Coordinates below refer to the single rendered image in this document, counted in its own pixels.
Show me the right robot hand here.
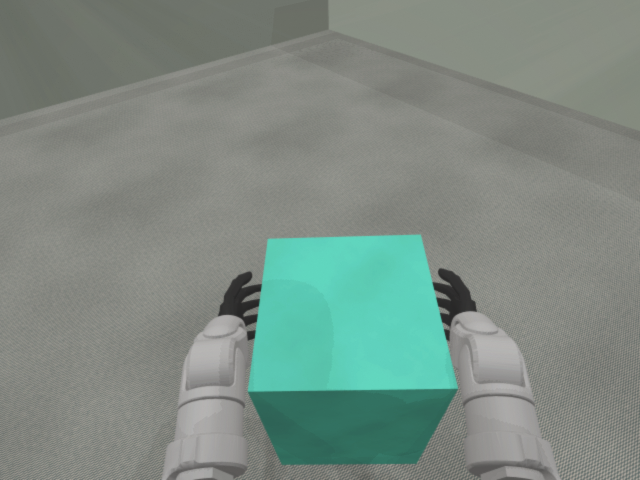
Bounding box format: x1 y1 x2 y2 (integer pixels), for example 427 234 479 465
432 268 477 341

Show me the left robot hand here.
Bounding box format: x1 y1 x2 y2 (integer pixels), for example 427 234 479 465
218 271 262 340

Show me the robot right forearm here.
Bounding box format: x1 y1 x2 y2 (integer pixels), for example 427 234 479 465
449 311 561 480

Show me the carton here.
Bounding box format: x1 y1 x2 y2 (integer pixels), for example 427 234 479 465
248 235 458 465

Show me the robot left forearm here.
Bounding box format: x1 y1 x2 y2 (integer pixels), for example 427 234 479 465
161 315 250 480

